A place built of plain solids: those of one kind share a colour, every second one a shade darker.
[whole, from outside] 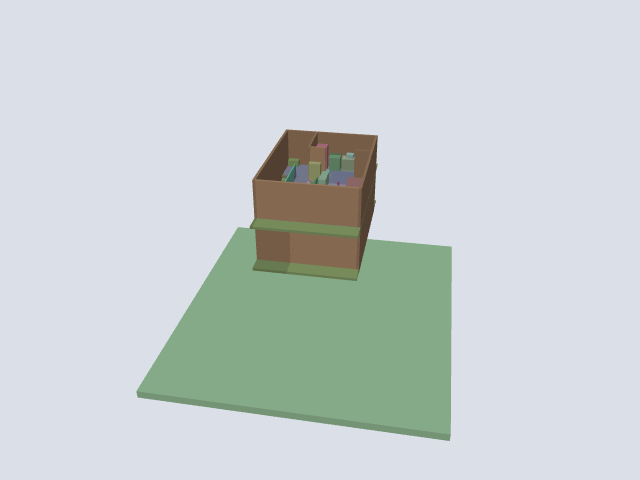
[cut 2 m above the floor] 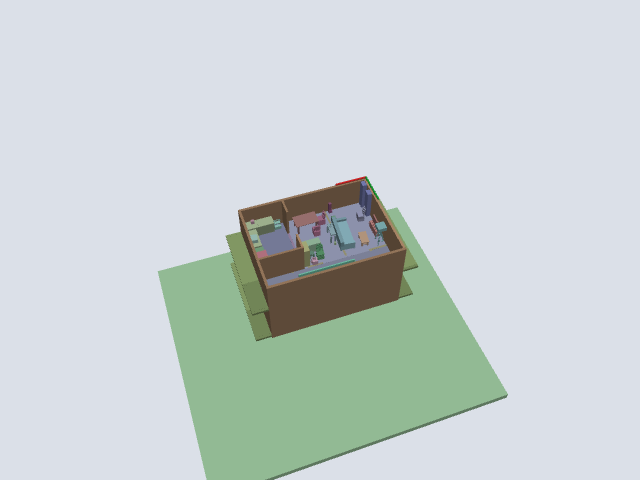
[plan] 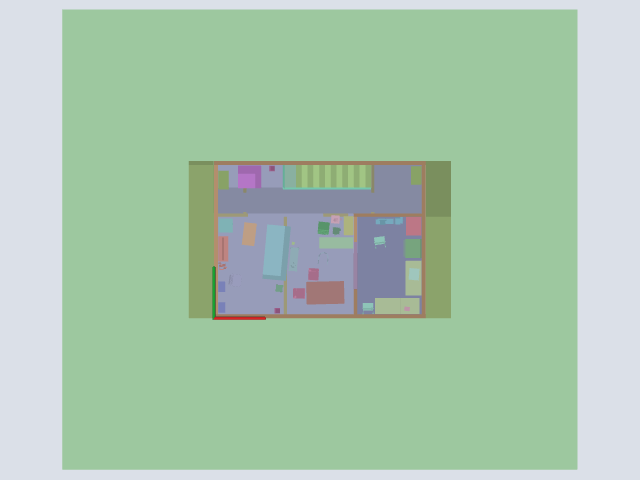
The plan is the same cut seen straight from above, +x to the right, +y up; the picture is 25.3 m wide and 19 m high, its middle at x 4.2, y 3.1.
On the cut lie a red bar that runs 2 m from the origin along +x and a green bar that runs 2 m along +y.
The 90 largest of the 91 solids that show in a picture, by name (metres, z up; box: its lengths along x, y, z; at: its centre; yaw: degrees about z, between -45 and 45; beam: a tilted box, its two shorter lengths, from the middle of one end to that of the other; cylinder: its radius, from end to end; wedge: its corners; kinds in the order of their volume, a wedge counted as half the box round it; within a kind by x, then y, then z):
{
 "under_1": {"box": [20.39, 18.23, 0.5], "at": [4.2, 3.12, -6.4]},
 "wall_1": {"box": [0.16, 3.86, 2.87], "at": [0.08, 2.09, 1.14]},
 "wall_2": {"box": [0.16, 5.91, 2.44], "at": [0.08, 3.12, 4.05]},
 "wall_3": {"box": [0.16, 1.92, 2.87], "at": [0.08, 5.11, 1.14]},
 "wall_4": {"box": [1.35, 0.13, 2.87], "at": [0.68, 4.08, 1.14]},
 "wall_5": {"box": [8.39, 0.16, 5.57], "at": [4.2, 0.08, 2.48]},
 "wall_6": {"box": [8.39, 0.16, 5.57], "at": [4.2, 6.15, 2.48]},
 "wall_7": {"box": [0.13, 1.0, 2.44], "at": [5.61, 0.66, 4.05]},
 "wall_8": {"box": [0.13, 1.0, 2.44], "at": [5.61, 3.52, 4.05]},
 "wall_9": {"box": [2.85, 0.13, 2.44], "at": [6.96, 4.08, 4.05]},
 "wall_10": {"box": [0.16, 3.86, 5.57], "at": [8.31, 2.09, 2.48]},
 "wall_11": {"box": [0.16, 1.92, 5.57], "at": [8.31, 5.11, 2.48]},
 "stair_1": {"box": [2.97, 0.89, 0.5], "at": [4.74, 5.63, -0.05]},
 "stair_2": {"box": [2.74, 0.89, 0.7], "at": [4.85, 5.63, 0.05]},
 "stair_3": {"box": [2.52, 0.89, 0.91], "at": [4.97, 5.63, 0.15]},
 "stair_4": {"box": [2.29, 0.89, 1.11], "at": [5.08, 5.63, 0.25]},
 "stair_5": {"box": [2.06, 0.89, 1.31], "at": [5.19, 5.63, 0.35]},
 "stair_6": {"box": [1.83, 0.89, 1.51], "at": [5.31, 5.63, 0.46]},
 "stair_7": {"box": [1.6, 0.89, 1.71], "at": [5.42, 5.63, 0.56]},
 "stair_8": {"box": [1.37, 0.89, 1.91], "at": [5.54, 5.63, 0.66]},
 "stair_9": {"box": [1.14, 0.89, 2.12], "at": [5.65, 5.63, 0.76]},
 "stair_10": {"box": [0.91, 0.89, 2.32], "at": [5.77, 5.63, 0.86]},
 "stair_11": {"box": [0.69, 0.89, 2.52], "at": [5.88, 5.63, 0.96]},
 "stair_12": {"box": [0.46, 0.89, 2.72], "at": [5.99, 5.63, 1.06]},
 "stair_13": {"box": [0.23, 0.89, 2.92], "at": [6.11, 5.63, 1.16]},
 "upper_floor_living_1": {"box": [2.65, 0.89, 0.16], "at": [1.48, 5.62, 2.75]},
 "upper_floor_living_2": {"box": [5.38, 3.99, 0.16], "at": [2.85, 2.15, 2.75]},
 "upper_floor_living_3": {"box": [8.07, 1.03, 0.16], "at": [4.2, 4.67, 2.75]},
 "upper_floor_living_4": {"box": [2.01, 0.89, 0.16], "at": [7.23, 5.62, 2.75]},
 "upper_floor_next_1": {"box": [1.0, 0.16, 0.16], "at": [-0.5, 0.08, 2.75]},
 "upper_floor_next_2": {"box": [1.0, 3.86, 0.16], "at": [-0.5, 2.09, -0.08]},
 "upper_floor_next_3": {"box": [1.0, 5.91, 0.16], "at": [-0.5, 3.12, 2.75]},
 "upper_floor_next_4": {"box": [1.0, 1.92, 0.16], "at": [-0.5, 5.11, -0.08]},
 "upper_floor_next_5": {"box": [1.0, 0.16, 0.16], "at": [-0.5, 6.15, -0.08]},
 "upper_floor_next_6": {"box": [1.0, 0.16, 0.16], "at": [-0.5, 6.15, 2.75]},
 "upper_floor_next_7": {"box": [1.0, 0.16, 0.16], "at": [8.89, 0.08, 2.75]},
 "upper_floor_next_8": {"box": [1.0, 3.86, 0.16], "at": [8.89, 2.09, -0.08]},
 "upper_floor_next_9": {"box": [1.0, 3.86, 0.16], "at": [8.89, 2.09, 2.75]},
 "upper_floor_next_10": {"box": [1.0, 0.13, 0.16], "at": [8.89, 4.08, 2.75]},
 "upper_floor_next_11": {"box": [1.0, 1.92, 0.16], "at": [8.89, 5.11, -0.08]},
 "upper_floor_next_12": {"box": [1.0, 1.92, 0.16], "at": [8.89, 5.11, 2.75]},
 "upper_floor_next_13": {"box": [1.0, 0.16, 0.16], "at": [8.89, 6.15, -0.08]},
 "upper_floor_next_14": {"box": [1.0, 0.16, 0.16], "at": [8.89, 6.15, 2.75]},
 "upper_floor_kitchen_1": {"box": [2.56, 3.86, 0.16], "at": [6.95, 2.09, 2.75]},
 "counter_run_1": {"box": [1.0, 0.61, 0.78], "at": [6.88, 0.47, 3.31]},
 "counter_run_2": {"box": [1.0, 0.64, 0.038], "at": [6.88, 0.49, 3.72]},
 "counter_run_3": {"box": [0.76, 0.64, 0.038], "at": [7.76, 0.49, 3.72]},
 "counter_run_4": {"box": [0.64, 1.38, 0.038], "at": [7.9, 1.59, 3.72]},
 "counter_run_5": {"box": [0.61, 1.38, 0.78], "at": [7.92, 1.59, 3.31]},
 "sofa_1": {"box": [0.92, 0.17, 0.18], "at": [2.38, 1.61, 3.37], "yaw": -5.2},
 "sofa_2": {"box": [0.93, 2.16, 0.34], "at": [2.48, 2.6, 3.11], "yaw": -5.2},
 "sofa_3": {"box": [0.92, 0.17, 0.18], "at": [2.56, 3.59, 3.37], "yaw": -5.2},
 "sofa_4": {"box": [0.23, 2.16, 0.39], "at": [2.84, 2.57, 3.47], "yaw": -5.2},
 "floor_hall_1": {"box": [1.96, 0.89, 0.5], "at": [2.27, 5.62, -0.25]},
 "fridge_flat_1": {"box": [0.6, 0.73, 1.66], "at": [7.91, 3.64, 3.66]},
 "wall_band_1": {"box": [1.35, 0.13, 0.26], "at": [0.68, 4.08, 2.69]},
 "wall_band_2": {"box": [0.13, 3.86, 0.26], "at": [2.83, 2.09, 2.69]},
 "wall_band_3": {"box": [8.39, 0.16, 0.26], "at": [4.2, 0.08, 2.69]},
 "wall_band_4": {"box": [0.99, 0.13, 0.26], "at": [4.83, 4.08, 2.69]},
 "wall_band_5": {"box": [0.13, 1.1, 0.26], "at": [6.29, 5.52, 2.69]},
 "armchair_club_1": {"box": [0.24, 0.87, 0.18], "at": [1.07, 5.58, 3.34]},
 "armchair_club_2": {"box": [0.92, 0.9, 0.35], "at": [1.41, 5.59, 3.07]},
 "armchair_club_3": {"box": [0.92, 0.33, 0.38], "at": [1.41, 5.89, 3.44]},
 "armchair_club_4": {"box": [0.24, 0.87, 0.18], "at": [1.75, 5.58, 3.34]},
 "billy_1": {"box": [0.28, 0.42, 2.02], "at": [0.31, 0.43, 3.84]},
 "billy_2": {"box": [0.28, 0.42, 2.02], "at": [0.31, 1.25, 3.84]},
 "range_flat_1": {"box": [0.65, 0.76, 0.94], "at": [7.9, 2.76, 3.29]},
 "flat_shelf_1": {"box": [0.39, 0.76, 1.46], "at": [5.33, 3.66, 3.56]},
 "sideboard_1": {"box": [1.35, 0.45, 0.71], "at": [4.84, 2.98, 3.33]},
 "stair_guard_1": {"box": [0.08, 0.89, 0.95], "at": [2.77, 5.62, 3.3]},
 "stair_guard_2": {"box": [3.42, 0.08, 0.95], "at": [4.52, 5.14, 3.3]},
 "toy_box_1": {"box": [0.42, 0.74, 0.44], "at": [0.38, 5.47, 3.05]},
 "toy_box_2": {"box": [0.42, 0.74, 0.44], "at": [8.01, 5.65, 3.05]},
 "tv_board_1": {"box": [0.09, 0.9, 0.52], "at": [0.36, 2.75, 3.61]},
 "tv_board_2": {"box": [0.4, 1.0, 0.48], "at": [0.37, 2.75, 3.07]},
 "tv_board_3": {"box": [0.24, 0.72, 0.044], "at": [0.37, 2.75, 3.33]},
 "chair_bentwood_1": {"box": [0.41, 0.41, 0.035], "at": [3.39, 0.99, 3.27], "yaw": -1.3},
 "chair_bentwood_2": {"box": [0.41, 0.41, 0.035], "at": [3.94, 1.72, 3.27], "yaw": -2.6},
 "chair_bentwood_3": {"box": [0.41, 0.47, 0.43], "at": [3.94, 1.74, 3.04], "yaw": -2.6},
 "floor_lamp_1": {"box": [0.56, 0.56, 0.26], "at": [0.47, 3.67, 4.19]},
 "microwave_1": {"box": [0.4, 0.47, 0.28], "at": [7.93, 1.74, 3.87], "yaw": -5.0},
 "dining_table_1": {"box": [1.5, 0.9, 0.031], "at": [4.41, 1.01, 3.56], "yaw": 1.3},
 "upper_floor_gap_living_kitchen_1": {"box": [0.13, 1.87, 0.16], "at": [5.61, 2.09, 2.75]},
 "bin_bag_1": {"box": [0.34, 0.32, 0.3], "at": [4.81, 3.91, 2.98], "yaw": -3.6},
 "hall_table_1": {"box": [0.32, 0.93, 0.1], "at": [3.16, 2.34, 3.56], "yaw": -5.2},
 "coffee_table_1": {"box": [0.5, 0.9, 0.046], "at": [1.4, 3.33, 3.22], "yaw": -6.6},
 "chair_spindle_1": {"box": [0.44, 0.43, 0.04], "at": [4.35, 3.6, 3.26], "yaw": -5.7},
 "chair_ladder_1": {"box": [0.39, 0.47, 0.04], "at": [0.89, 1.5, 3.26], "yaw": -8.3},
 "step_stool_1": {"box": [0.35, 0.21, 0.06], "at": [6.08, 0.41, 3.25]},
 "stool_1": {"box": [0.27, 0.27, 0.032], "at": [2.59, 1.19, 3.26], "yaw": -0.5}
}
